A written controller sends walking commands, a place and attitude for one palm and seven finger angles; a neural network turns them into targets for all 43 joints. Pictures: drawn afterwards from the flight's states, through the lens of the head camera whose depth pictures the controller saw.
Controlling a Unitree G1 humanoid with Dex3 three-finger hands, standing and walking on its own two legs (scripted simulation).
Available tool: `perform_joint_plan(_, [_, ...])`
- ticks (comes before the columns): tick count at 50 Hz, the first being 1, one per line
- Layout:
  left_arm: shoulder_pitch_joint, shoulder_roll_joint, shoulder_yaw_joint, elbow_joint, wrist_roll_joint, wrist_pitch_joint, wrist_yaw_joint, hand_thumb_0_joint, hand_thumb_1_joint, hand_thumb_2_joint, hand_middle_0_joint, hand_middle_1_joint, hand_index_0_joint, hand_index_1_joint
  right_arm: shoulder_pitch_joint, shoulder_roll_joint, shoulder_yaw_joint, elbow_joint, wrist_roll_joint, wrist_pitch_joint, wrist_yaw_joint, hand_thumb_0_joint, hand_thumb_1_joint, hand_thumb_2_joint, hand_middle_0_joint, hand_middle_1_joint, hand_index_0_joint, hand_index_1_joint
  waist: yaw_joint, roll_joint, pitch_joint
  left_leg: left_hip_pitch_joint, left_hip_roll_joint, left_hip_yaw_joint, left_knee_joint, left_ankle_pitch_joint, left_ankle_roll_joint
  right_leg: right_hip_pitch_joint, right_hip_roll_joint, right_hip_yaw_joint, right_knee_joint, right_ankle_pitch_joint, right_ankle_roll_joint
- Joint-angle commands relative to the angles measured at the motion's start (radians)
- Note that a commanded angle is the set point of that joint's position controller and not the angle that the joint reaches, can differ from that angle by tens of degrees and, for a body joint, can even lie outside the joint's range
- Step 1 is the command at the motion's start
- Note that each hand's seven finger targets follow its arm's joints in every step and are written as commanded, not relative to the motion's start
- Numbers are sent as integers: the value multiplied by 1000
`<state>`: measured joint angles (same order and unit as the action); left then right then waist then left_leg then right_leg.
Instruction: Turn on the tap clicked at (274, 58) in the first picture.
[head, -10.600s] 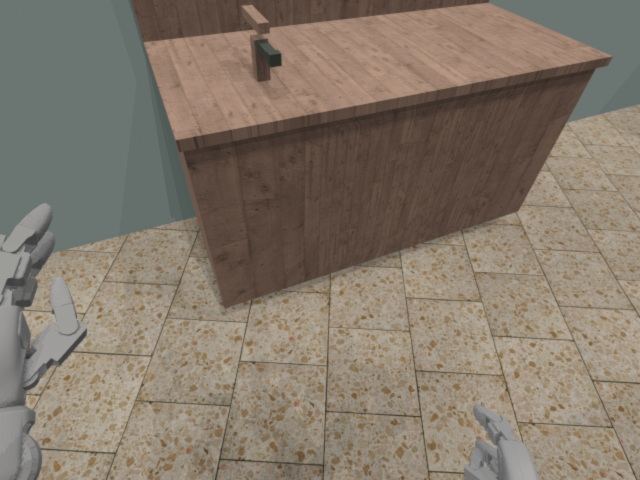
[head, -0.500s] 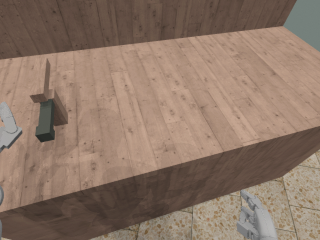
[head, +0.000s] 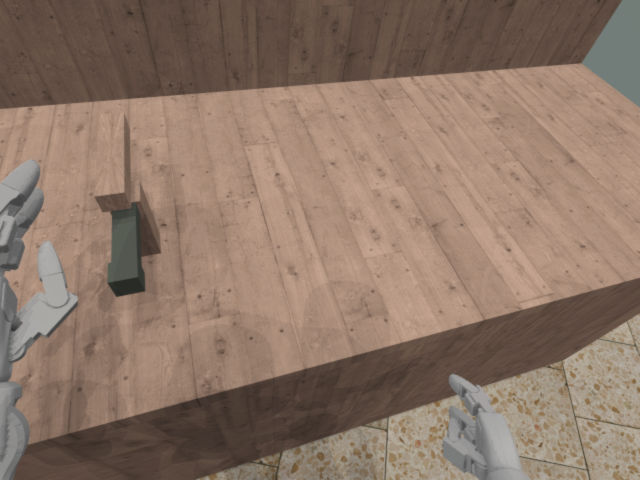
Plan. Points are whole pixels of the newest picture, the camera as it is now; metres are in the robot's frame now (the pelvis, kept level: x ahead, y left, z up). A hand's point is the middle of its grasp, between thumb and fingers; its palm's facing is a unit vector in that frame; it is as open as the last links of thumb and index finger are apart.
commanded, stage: come to a stop and stand still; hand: left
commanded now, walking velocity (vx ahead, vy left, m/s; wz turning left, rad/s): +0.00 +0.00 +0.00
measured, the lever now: (126, 277) +0.28 +0.24 +0.11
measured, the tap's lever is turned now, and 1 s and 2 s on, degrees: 0 0 0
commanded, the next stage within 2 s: look again from close up in 0.10 s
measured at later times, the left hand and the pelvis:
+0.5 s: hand (71, 316) +0.21 +0.24 +0.16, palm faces +0.38 -0.85 -0.37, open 7.4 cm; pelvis -0.01 -0.01 +0.00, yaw +1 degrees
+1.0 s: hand (118, 340) +0.19 +0.19 +0.17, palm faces +0.35 -0.84 -0.42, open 7.4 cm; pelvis -0.03 -0.05 +0.00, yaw +0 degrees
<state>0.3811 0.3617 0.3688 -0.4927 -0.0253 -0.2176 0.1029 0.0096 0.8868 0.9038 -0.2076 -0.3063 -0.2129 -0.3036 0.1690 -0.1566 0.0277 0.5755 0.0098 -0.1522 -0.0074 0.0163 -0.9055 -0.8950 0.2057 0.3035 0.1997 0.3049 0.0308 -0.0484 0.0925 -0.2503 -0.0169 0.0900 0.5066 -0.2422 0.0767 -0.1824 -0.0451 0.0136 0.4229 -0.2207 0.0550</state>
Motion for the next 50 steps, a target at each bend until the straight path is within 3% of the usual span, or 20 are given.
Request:
perform_joint_plan(1, [-55,147,89,-222,-7,-56,14,0,900,900,-200,-300,-200,-300,-51,-158,-60,-151,5,-35,-21,0,-900,-900,200,300,200,300,-11,141,-193,81,130,-117,-131,193,-62,44,0,-25,-18,177,-65])
perform_joint_plan(5, [-50,182,122,-251,-7,-55,23,0,900,900,-200,-300,-200,-300,-67,-155,-60,-160,10,-35,-24,0,-900,-900,200,300,200,300,-7,166,-200,95,140,-126,-144,206,-74,46,3,-28,-3,160,-66])
perform_joint_plan(6, [-43,146,86,-231,-10,-56,17,0,900,900,-200,-300,-200,-300,-52,-158,-60,-159,5,-29,-22,0,-900,-900,200,300,200,300,-9,156,-196,84,142,-127,-149,186,-70,47,3,-33,-10,146,-66])
perform_joint_plan(8, [-54,167,99,-250,-9,-58,20,0,900,900,-200,-300,-200,-300,-50,-160,-67,-165,8,-29,-25,0,-900,-900,200,300,200,300,-11,153,-203,93,143,-126,-142,176,-72,54,-7,-20,-15,162,-68])
perform_joint_plan(11, [-34,131,71,-192,-10,-50,18,0,900,900,-200,-300,-200,-300,-48,-165,-62,-160,7,-20,-27,0,-900,-900,200,300,200,300,-12,124,-176,62,133,-122,-152,106,-66,46,-3,-22,-40,149,-65])
perform_joint_plan(15, [-39,166,101,-202,-5,-47,25,0,900,900,-200,-300,-200,-300,-69,-164,-65,-164,14,-19,-33,0,-900,-900,200,300,200,300,-13,125,-178,63,125,-124,-154,77,-66,52,-11,-9,-52,152,-66])
perform_joint_plan(16, [-29,133,70,-182,-8,-49,17,0,900,900,-200,-300,-200,-300,-53,-166,-65,-161,8,-14,-33,0,-900,-900,200,300,200,300,-12,106,-179,60,121,-121,-150,68,-58,52,-8,-12,-60,156,-66])
perform_joint_plan(20, [-23,183,115,-211,-6,-49,27,0,900,900,-200,-300,-200,-300,-70,-165,-67,-165,15,-17,-37,0,-900,-900,200,300,200,300,-11,113,-178,50,118,-126,-153,51,-58,61,-12,-4,-59,149,-66])
perform_joint_plan(21, [-17,146,81,-196,-11,-53,19,0,900,900,-200,-300,-200,-300,-55,-166,-64,-162,8,-13,-36,0,-900,-900,200,300,200,300,-13,102,-179,39,114,-127,-155,39,-53,63,-9,-9,-66,145,-67])
perform_joint_plan(25, [-14,186,119,-218,-7,-55,26,0,900,900,-200,-300,-200,-300,-70,-165,-68,-163,16,-20,-38,0,-900,-900,200,300,200,300,-12,134,-164,36,118,-134,-166,9,-56,51,-11,-1,-59,114,-68])
perform_joint_plan(26, [-2,154,92,-193,-11,-59,20,0,900,900,-200,-300,-200,-300,-56,-165,-66,-158,9,-15,-39,0,-900,-900,200,300,200,300,-12,125,-165,25,118,-131,-167,-13,-47,55,-8,-6,-69,108,-67])
perform_joint_plan(30, [15,181,123,-190,-10,-54,24,0,900,900,-200,-300,-200,-300,-63,-165,-71,-159,18,-20,-39,0,-900,-900,200,300,200,300,-13,105,-170,38,116,-129,-158,9,-51,51,-13,5,-69,118,-68])
perform_joint_plan(31, [6,144,86,-178,-16,-55,16,0,900,900,-200,-300,-200,-300,-53,-163,-66,-158,12,-16,-39,0,-900,-900,200,300,200,300,-15,87,-158,32,117,-133,-169,4,-52,41,-3,-2,-77,112,-64])
perform_joint_plan(38, [-29,169,114,-231,-20,-69,13,0,900,900,-200,-300,-200,-300,-42,-155,-76,-184,12,-30,-35,0,-900,-900,200,300,200,300,-6,165,-154,4,213,-160,-186,58,-44,31,5,-15,34,94,-55])
perform_joint_plan(40, [-5,180,134,-242,-20,-66,14,0,900,900,-200,-300,-200,-300,-52,-152,-75,-186,16,-32,-28,0,-900,-900,200,300,200,300,-4,159,-162,5,222,-160,-174,82,-42,17,13,-21,50,85,-57])
perform_joint_plan(41, [-4,145,99,-234,-25,-67,4,0,900,900,-200,-300,-200,-300,-41,-154,-73,-187,8,-28,-24,0,-900,-900,200,300,200,300,-4,156,-168,-6,226,-158,-169,62,-34,16,16,-26,46,67,-54])
perform_joint_plan(42, [-16,171,121,-275,-24,-73,4,0,900,900,-200,-300,-200,-300,-37,-155,-84,-197,11,-36,-23,0,-900,-900,200,300,200,300,-5,172,-173,-7,230,-161,-154,48,-34,23,10,-18,40,76,-59])
perform_joint_plan(45, [33,192,154,-272,-29,-64,7,0,900,900,-200,-300,-200,-300,-42,-149,-84,-196,15,-36,-22,0,-900,-900,200,300,200,300,-7,132,-180,1,204,-139,-108,14,-44,-5,4,14,3,118,-68])
perform_joint_plan(46, [38,163,125,-261,-36,-65,-3,0,900,900,-200,-300,-200,-300,-34,-153,-82,-196,5,-30,-22,0,-900,-900,200,300,200,300,-7,107,-171,-15,195,-127,-87,5,-43,-20,1,21,-11,133,-67])
perform_joint_plan(50, [51,208,173,-286,-42,-80,-5,0,900,900,-200,-300,-200,-300,-30,-148,-94,-186,1,-36,-33,0,-900,-900,200,300,200,300,-19,57,-182,22,145,-97,25,53,-65,-104,-47,104,-35,244,-119])
